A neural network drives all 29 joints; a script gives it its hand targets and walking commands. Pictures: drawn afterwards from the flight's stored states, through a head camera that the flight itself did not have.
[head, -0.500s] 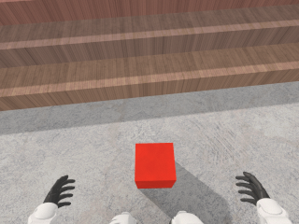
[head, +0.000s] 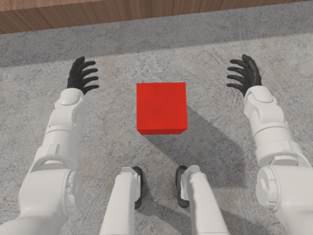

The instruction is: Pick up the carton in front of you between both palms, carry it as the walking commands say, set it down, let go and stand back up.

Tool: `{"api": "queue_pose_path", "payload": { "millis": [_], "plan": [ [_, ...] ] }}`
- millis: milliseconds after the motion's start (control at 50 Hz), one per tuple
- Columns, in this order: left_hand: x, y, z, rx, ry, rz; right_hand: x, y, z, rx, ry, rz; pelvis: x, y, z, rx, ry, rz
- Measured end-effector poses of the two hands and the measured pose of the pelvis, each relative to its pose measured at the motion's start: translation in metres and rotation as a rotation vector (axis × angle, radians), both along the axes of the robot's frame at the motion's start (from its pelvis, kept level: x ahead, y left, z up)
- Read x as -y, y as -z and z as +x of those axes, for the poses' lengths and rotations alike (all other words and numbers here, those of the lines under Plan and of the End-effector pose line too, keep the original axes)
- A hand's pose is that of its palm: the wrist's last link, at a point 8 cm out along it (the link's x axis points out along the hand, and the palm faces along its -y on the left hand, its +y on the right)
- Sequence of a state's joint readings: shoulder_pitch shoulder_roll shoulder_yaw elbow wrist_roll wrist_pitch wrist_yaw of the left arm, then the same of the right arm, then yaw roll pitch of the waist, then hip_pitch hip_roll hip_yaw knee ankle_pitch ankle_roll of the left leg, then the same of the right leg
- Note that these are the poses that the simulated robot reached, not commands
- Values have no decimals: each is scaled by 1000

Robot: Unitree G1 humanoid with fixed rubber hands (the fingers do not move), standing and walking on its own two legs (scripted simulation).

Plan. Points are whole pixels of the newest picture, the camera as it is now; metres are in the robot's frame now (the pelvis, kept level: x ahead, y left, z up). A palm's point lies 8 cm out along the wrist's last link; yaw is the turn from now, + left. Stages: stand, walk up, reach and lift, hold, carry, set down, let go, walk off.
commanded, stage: reach and lift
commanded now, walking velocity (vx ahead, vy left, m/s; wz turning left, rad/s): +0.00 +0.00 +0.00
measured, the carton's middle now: (160, 111) +0.49 -0.01 -0.53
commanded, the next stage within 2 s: none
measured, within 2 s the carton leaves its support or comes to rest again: leaves its support in 1.88 s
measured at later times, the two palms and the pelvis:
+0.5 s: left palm (103, 93) +0.50 +0.19 -0.25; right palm (219, 91) +0.50 -0.20 -0.25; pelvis +0.01 +0.00 -0.10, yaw +0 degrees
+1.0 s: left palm (118, 107) +0.49 +0.18 -0.44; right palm (203, 106) +0.49 -0.20 -0.44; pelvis -0.04 +0.00 -0.27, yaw +0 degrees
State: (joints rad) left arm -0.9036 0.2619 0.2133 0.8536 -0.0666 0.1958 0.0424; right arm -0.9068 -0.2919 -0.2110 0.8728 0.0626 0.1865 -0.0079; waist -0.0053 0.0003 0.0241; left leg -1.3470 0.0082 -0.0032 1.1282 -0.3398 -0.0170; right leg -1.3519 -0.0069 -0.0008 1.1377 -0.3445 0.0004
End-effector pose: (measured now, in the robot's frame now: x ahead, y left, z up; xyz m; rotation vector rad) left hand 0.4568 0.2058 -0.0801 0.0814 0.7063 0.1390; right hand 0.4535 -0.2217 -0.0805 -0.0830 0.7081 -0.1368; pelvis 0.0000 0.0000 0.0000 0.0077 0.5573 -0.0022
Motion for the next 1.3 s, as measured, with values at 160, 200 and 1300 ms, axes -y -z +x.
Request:
{"api": "queue_pose_path", "payload": {
  "millis": [160, 200, 1300],
  "plan": [
    [22, 20, 49, 62, -1, -26, -15, 19, 50, 66, 4, 26, 1, 18, -8, -132, 1, 5],
    [24, 28, 54, 67, 1, -27, -16, 27, 55, 72, 4, 27, 1, 20, -6, -164, 2, 6],
    [31, 388, 49, -2, 0, -33, -33, 390, 46, 1, 23, 35, -3, 296, -29, -100, -4, -1]
  ]
}}
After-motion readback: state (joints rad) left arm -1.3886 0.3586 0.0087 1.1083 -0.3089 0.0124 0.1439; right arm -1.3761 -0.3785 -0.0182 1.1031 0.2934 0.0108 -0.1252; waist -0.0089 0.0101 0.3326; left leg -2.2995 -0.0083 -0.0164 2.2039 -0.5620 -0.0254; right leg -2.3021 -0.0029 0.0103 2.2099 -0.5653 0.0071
